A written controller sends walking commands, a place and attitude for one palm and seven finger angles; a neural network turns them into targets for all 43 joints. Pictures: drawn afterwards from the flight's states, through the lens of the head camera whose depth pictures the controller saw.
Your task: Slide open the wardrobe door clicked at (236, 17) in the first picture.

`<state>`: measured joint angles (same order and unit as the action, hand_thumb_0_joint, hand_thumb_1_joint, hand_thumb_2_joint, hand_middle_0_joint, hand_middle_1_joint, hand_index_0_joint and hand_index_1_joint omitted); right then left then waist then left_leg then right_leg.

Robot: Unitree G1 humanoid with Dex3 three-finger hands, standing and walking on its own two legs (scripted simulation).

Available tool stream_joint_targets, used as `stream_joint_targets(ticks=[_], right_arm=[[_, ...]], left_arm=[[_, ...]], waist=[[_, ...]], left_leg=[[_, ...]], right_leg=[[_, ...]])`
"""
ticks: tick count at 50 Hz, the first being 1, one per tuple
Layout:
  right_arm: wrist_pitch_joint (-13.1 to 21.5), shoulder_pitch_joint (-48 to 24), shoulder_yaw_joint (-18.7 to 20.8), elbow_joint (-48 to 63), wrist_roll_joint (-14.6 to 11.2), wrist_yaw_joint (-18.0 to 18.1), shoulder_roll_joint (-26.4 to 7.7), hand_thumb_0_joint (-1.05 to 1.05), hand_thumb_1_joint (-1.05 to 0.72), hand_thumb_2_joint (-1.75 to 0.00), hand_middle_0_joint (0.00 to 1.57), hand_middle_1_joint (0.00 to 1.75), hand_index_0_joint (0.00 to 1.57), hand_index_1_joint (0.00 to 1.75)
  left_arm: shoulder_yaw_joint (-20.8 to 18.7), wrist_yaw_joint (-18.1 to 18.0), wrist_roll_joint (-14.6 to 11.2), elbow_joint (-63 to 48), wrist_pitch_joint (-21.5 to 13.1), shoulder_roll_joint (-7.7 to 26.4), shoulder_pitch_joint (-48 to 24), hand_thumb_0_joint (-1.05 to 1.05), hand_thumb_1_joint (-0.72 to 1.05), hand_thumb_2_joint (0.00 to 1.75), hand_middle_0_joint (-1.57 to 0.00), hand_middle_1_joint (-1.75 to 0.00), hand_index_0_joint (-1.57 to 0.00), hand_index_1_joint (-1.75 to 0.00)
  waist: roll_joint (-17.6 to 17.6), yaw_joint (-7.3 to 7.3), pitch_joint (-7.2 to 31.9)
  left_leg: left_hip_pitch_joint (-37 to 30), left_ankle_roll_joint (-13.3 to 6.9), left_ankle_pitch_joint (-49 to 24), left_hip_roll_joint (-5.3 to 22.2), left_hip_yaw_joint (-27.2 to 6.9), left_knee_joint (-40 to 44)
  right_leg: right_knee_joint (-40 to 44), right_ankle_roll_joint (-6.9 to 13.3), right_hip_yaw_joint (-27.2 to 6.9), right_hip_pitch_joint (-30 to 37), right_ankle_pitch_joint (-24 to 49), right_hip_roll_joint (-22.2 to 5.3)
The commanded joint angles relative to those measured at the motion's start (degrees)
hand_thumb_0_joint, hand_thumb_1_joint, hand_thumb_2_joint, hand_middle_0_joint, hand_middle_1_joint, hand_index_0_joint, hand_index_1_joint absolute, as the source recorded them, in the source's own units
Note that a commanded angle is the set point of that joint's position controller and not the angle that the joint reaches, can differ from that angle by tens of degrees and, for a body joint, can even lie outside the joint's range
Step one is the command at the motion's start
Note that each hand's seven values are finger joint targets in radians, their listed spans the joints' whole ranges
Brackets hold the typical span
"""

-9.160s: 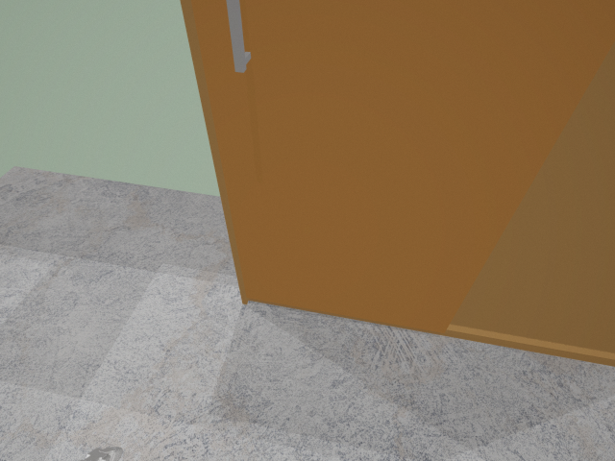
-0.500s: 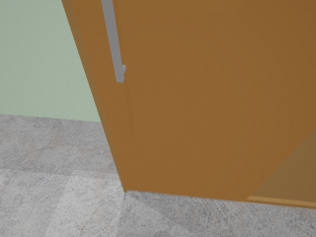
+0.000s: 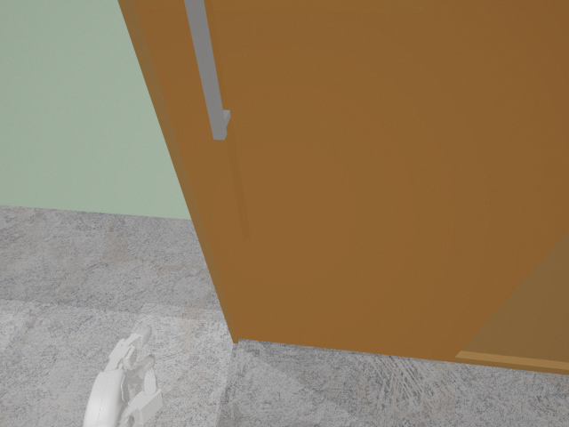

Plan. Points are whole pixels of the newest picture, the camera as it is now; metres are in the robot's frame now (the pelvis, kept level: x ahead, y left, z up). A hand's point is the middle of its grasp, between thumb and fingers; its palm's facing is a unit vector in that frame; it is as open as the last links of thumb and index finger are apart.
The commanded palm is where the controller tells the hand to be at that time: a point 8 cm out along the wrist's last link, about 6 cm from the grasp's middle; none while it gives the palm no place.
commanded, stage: raise the hand with hooked fingers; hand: left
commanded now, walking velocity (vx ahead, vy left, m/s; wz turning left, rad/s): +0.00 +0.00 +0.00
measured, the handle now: (211, 61) +0.50 +0.12 +0.28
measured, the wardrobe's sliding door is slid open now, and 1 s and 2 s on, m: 0.00 0.00 0.00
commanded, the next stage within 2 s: move the hooked fingers beside the handle in 1.92 s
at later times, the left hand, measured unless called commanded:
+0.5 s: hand (130, 348) +0.20 +0.20 +0.07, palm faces -0.04 -1.00 -0.09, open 10.1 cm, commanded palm +0.16 +0.26 +0.08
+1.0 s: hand (54, 266) +0.24 +0.26 +0.18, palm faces +0.05 -0.99 -0.11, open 13.0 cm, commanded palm +0.21 +0.30 +0.19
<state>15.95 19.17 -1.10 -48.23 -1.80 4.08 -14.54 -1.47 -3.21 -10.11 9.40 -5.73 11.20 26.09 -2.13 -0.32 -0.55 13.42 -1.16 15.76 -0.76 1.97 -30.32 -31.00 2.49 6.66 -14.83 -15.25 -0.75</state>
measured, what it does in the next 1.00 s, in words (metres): stands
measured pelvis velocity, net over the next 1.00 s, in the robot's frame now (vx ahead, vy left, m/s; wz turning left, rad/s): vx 0.00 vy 0.01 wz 0.00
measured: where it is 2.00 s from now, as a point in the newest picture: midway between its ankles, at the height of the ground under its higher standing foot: outside the picture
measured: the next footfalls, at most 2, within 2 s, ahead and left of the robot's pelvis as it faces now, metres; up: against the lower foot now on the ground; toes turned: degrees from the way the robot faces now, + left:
none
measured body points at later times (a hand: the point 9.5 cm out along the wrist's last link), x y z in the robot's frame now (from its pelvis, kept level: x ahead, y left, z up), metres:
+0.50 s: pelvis -0.01 +0.00 -0.02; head -0.02 +0.00 +0.43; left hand +0.19 +0.25 +0.08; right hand +0.19 -0.20 -0.09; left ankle +0.01 +0.11 -0.73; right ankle +0.02 -0.09 -0.73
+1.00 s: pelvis +0.00 +0.01 +0.00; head -0.04 +0.00 +0.45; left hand +0.23 +0.31 +0.19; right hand +0.20 -0.22 -0.04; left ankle +0.01 +0.11 -0.73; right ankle +0.02 -0.09 -0.73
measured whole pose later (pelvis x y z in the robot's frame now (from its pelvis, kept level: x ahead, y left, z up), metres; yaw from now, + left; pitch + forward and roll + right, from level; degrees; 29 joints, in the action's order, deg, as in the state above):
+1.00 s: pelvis +0.00 +0.01 +0.00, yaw +0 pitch -6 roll -1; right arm 19.4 11.5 -4.8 -37.0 -3.9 5.8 -16.3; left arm -22.4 21.7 -19.8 -5.9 6.8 23.2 3.0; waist -2.3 4.2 0.2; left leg 8.4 -1.6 16.4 -0.3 1.9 -30.2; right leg -28.6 2.0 6.5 -8.8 -14.3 -0.1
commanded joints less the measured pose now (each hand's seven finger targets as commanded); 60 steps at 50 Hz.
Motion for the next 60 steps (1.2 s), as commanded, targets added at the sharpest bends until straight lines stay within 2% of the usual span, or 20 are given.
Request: stream_joint_targets(ticks=[1, 2, 3, 4, 5, 7, 10, 11, 12, 15, 17, 18, 20, 23, 25, 27, 35, 37, 46, 60], right_arm=[[6.9, -10.1, 4.2, 16.2, 1.4, -1.9, -7.6, 0.0, -0.9, -0.9, 0.2, 0.3, 0.2, 0.3], [6.2, -9.8, 5.0, 17.4, 1.2, -3.4, -8.0, 0.0, -0.9, -0.9, 0.2, 0.3, 0.2, 0.3], [5.6, -11.5, 4.9, 19.9, 1.4, -4.6, -8.1, 0.0, -0.9, -0.9, 0.2, 0.3, 0.2, 0.3], [4.8, -12.7, 5.4, 21.7, 1.3, -5.2, -8.5, 0.0, -0.9, -0.9, 0.2, 0.3, 0.2, 0.3], [3.8, -13.6, 5.6, 23.6, 0.8, -5.3, -8.5, 0.0, -0.9, -0.9, 0.2, 0.3, 0.2, 0.3], [1.2, -14.7, 5.4, 27.2, -0.2, -4.9, -8.5, 0.0, -0.9, -0.9, 0.2, 0.3, 0.2, 0.3], [-0.2, -14.1, 4.2, 30.6, -0.5, -2.9, -7.0, 0.0, -0.9, -0.9, 0.2, 0.3, 0.2, 0.3], [-0.1, -12.6, 4.0, 30.1, -0.4, -2.4, -6.6, 0.0, -0.9, -0.9, 0.2, 0.3, 0.2, 0.3], [0.0, -11.1, 3.6, 29.2, 0.1, -2.0, -6.9, 0.0, -0.9, -0.9, 0.2, 0.3, 0.2, 0.3], [1.9, -9.5, 2.2, 26.8, 0.1, -1.3, -6.8, 0.0, -0.9, -0.9, 0.2, 0.3, 0.2, 0.3], [3.3, -9.5, 1.2, 24.7, 0.0, -0.5, -7.5, 0.0, -0.9, -0.9, 0.2, 0.3, 0.2, 0.3], [4.0, -9.7, 1.1, 23.9, -0.4, 0.0, -7.7, 0.0, -0.9, -0.9, 0.2, 0.3, 0.2, 0.3], [5.1, -10.1, 0.9, 23.0, -1.0, 0.6, -7.7, 0.0, -0.9, -0.9, 0.2, 0.3, 0.2, 0.3], [6.1, -12.0, 0.1, 22.5, -1.4, 1.0, -7.3, 0.0, -0.9, -0.9, 0.2, 0.3, 0.2, 0.3], [6.8, -13.0, -0.2, 22.6, -1.1, 1.0, -6.8, 0.0, -0.9, -0.9, 0.2, 0.3, 0.2, 0.3], [7.4, -13.5, -0.5, 22.3, -0.8, 0.8, -6.7, 0.0, -0.9, -0.9, 0.2, 0.3, 0.2, 0.3], [9.8, -12.5, -0.4, 21.2, -1.2, 0.3, -7.2, 0.0, -0.9, -0.9, 0.2, 0.3, 0.2, 0.3], [9.6, -12.7, -0.4, 20.9, -1.3, 0.7, -7.6, 0.0, -0.9, -0.9, 0.2, 0.3, 0.2, 0.3], [7.4, -15.1, -1.5, 20.1, -2.1, 2.1, -7.4, 0.0, -0.9, -0.9, 0.2, 0.3, 0.2, 0.3], [1.0, -19.4, -3.4, 21.4, -3.1, 1.3, -7.5, 0.0, -0.9, -0.9, 0.2, 0.3, 0.2, 0.3]], left_arm=[[-3.0, 10.1, -4.1, -5.1, -16.8, -0.6, 4.9, 0.0, 0.67, 0.8, -0.22, -0.45, -0.22, -0.45], [-6.6, 14.2, -4.8, -1.5, -20.5, 1.0, 10.7, 0.0, 0.64, 0.79, -0.22, -0.47, -0.22, -0.47], [-6.6, 18.5, -5.7, -3.4, -24.2, 1.0, 12.3, 0.0, 0.62, 0.78, -0.22, -0.48, -0.22, -0.48], [-9.1, 21.8, -5.7, -4.6, -26.5, 4.7, 10.8, 0.0, 0.6, 0.77, -0.22, -0.5, -0.22, -0.5], [-12.9, 23.2, -5.1, -3.9, -25.6, 8.1, 12.8, 0.0, 0.57, 0.76, -0.22, -0.51, -0.22, -0.51], [-14.5, 23.7, -6.4, -9.6, -20.4, 9.7, 9.7, 0.0, 0.53, 0.74, -0.23, -0.54, -0.23, -0.54], [-14.2, 20.2, -8.4, -24.8, -15.8, 9.1, 0.6, 0.0, 0.46, 0.71, -0.23, -0.58, -0.23, -0.58], [-14.4, 18.3, -8.0, -28.6, -15.9, 9.7, -2.9, 0.0, 0.43, 0.7, -0.23, -0.6, -0.23, -0.6], [-14.3, 16.8, -7.5, -32.3, -16.5, 10.9, -8.0, 0.0, 0.41, 0.69, -0.24, -0.62, -0.24, -0.62], [-9.7, 16.2, -5.6, -36.1, -19.1, 9.6, -13.7, 0.0, 0.34, 0.66, -0.24, -0.66, -0.24, -0.66], [-7.4, 18.4, -5.8, -33.8, -18.7, 9.4, -18.5, 0.0, 0.29, 0.64, -0.24, -0.69, -0.24, -0.69], [-8.3, 19.6, -6.0, -32.0, -17.9, 11.0, -19.1, 0.0, 0.27, 0.63, -0.25, -0.7, -0.25, -0.7], [-10.7, 22.2, -6.4, -26.9, -14.1, 12.8, -16.6, 0.0, 0.22, 0.61, -0.25, -0.74, -0.25, -0.74], [-14.7, 24.1, -7.5, -23.4, -7.4, 15.3, -16.4, 0.0, 0.15, 0.58, -0.25, -0.78, -0.25, -0.78], [-18.2, 23.7, -9.0, -23.4, -4.3, 16.1, -15.4, 0.0, 0.11, 0.56, -0.26, -0.81, -0.26, -0.81], [-21.6, 23.1, -10.4, -23.1, -2.4, 17.5, -14.8, 0.0, 0.06, 0.54, -0.26, -0.84, -0.26, -0.84], [-21.8, 23.0, -10.8, -29.8, 0.0, 17.5, -19.4, 0.0, -0.13, 0.46, -0.27, -0.96, -0.27, -0.96], [-23.8, 22.9, -10.6, -29.2, 1.6, 19.9, -20.9, 0.0, -0.17, 0.44, -0.28, -0.99, -0.28, -0.99], [-25.8, 24.4, -10.8, -29.3, 7.7, 24.2, -37.6, 0.0, -0.38, 0.35, -0.29, -1.12, -0.29, -1.12], [-30.5, 29.0, -9.8, -18.2, 21.3, 34.2, -56.3, 0.0, -0.5, 0.3, -0.3, -1.2, -0.3, -1.2]], waist=[[15.1, 2.21, -0.3], [9.5, 4.15, 1.7], [6.6, 4.38, 3.1], [7.2, 4.02, 4.0], [7.7, 5.53, 5.9], [6.1, 6.13, 7.5], [0.7, 3.89, 10.4], [-2.0, 2.86, 10.2], [0.8, 0.98, 9.6], [-5.3, -1.39, 9.0], [-3.8, -2.99, 6.8], [-3.5, -2.78, 6.3], [-1.0, -1.19, 7.4], [-2.9, 1.28, 7.6], [2.1, 2.86, 10.0], [3.5, 4.26, 10.7], [-0.5, 3.87, 8.7], [1.4, 4.28, 7.8], [-4.9, 4.04, 5.8], [-1.5, 4.56, 7.3]], left_leg=[[14.2, 0.6, 5.6, -0.4, -2.9, -4.8], [15.3, 1.3, 3.1, -0.9, -2.2, -7.0], [16.5, 1.6, 1.8, -1.4, -1.4, -9.7], [19.0, 1.3, 1.4, -1.5, -0.9, -12.0], [21.6, 0.8, 1.9, -1.7, 0.1, -13.0], [22.1, 0.2, 3.3, -2.0, 1.0, -12.9], [18.4, -0.5, 3.7, -1.4, 0.5, -12.2], [16.7, -0.6, 2.5, -0.8, -0.2, -12.4], [16.1, -0.8, 2.5, -0.1, -1.5, -12.7], [11.3, -1.0, 0.8, 0.7, -3.1, -12.0], [10.3, -1.2, 1.9, 1.0, -4.3, -11.2], [10.4, -1.2, 3.0, 1.0, -4.5, -10.4], [10.5, -1.0, 3.6, 0.9, -4.7, -8.6], [9.1, -0.9, 1.5, 0.9, -4.6, -5.7], [8.2, -0.8, -1.4, 1.0, -4.9, -4.2], [7.6, -0.6, -4.5, 1.0, -4.9, -3.2], [1.4, -0.4, -7.8, 1.4, -4.0, 0.7], [0.7, -0.4, -7.6, 1.6, -4.2, 1.7], [-5.3, -0.3, -5.8, 1.1, -5.0, 6.5], [-7.4, -0.8, -6.7, 0.5, -5.4, 8.6]], right_leg=[[0.8, -1.2, -4.5, -12.8, -14.7, -1.0], [-2.3, -0.2, -5.2, -10.9, -10.6, -1.1], [-5.7, 0.4, -5.1, -10.8, -6.4, -1.4], [-7.5, 0.5, -6.3, -11.1, -4.2, -1.7], [-7.9, 0.3, -7.8, -10.3, -4.5, -2.1], [-6.7, -0.3, -9.6, -9.5, -7.8, -2.1], [-5.7, -0.7, -9.6, -9.5, -9.4, -1.5], [-5.5, -0.7, -9.6, -10.0, -7.6, -1.2], [-5.8, -1.0, -9.2, -11.0, -7.2, -0.5], [-6.3, -0.6, -6.8, -12.1, -2.3, 0.4], [-5.3, -0.8, -6.1, -12.6, -2.7, 0.7], [-4.0, -0.9, -6.4, -11.7, -4.0, 0.5], [-1.7, -1.2, -6.9, -8.5, -5.7, 0.1], [0.2, -1.1, -6.5, -4.2, -3.7, -0.6], [0.5, -1.4, -5.5, -0.6, -0.6, -0.6], [0.4, -1.4, -5.1, 2.0, 2.8, -0.4], [2.2, -1.4, -3.6, 2.9, 8.3, -0.2], [3.3, -1.4, -3.7, 3.6, 7.4, 0.0], [7.2, -1.0, -3.8, 5.3, 5.7, 0.1], [10.7, -0.9, -4.8, 7.4, 6.7, -0.3]])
